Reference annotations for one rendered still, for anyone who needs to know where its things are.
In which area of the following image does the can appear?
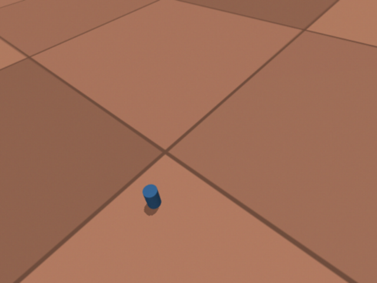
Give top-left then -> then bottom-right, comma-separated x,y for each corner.
143,185 -> 161,209

